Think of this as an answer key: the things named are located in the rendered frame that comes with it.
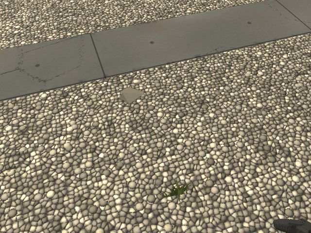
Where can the robot right hand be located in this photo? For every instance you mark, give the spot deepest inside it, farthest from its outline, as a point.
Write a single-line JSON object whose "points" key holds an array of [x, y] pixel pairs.
{"points": [[292, 225]]}

